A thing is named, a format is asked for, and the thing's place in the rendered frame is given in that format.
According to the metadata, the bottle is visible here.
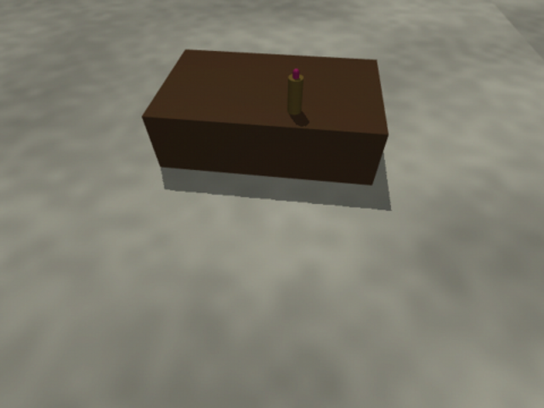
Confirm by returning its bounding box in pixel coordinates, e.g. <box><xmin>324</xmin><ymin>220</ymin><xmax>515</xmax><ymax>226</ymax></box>
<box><xmin>287</xmin><ymin>69</ymin><xmax>303</xmax><ymax>115</ymax></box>

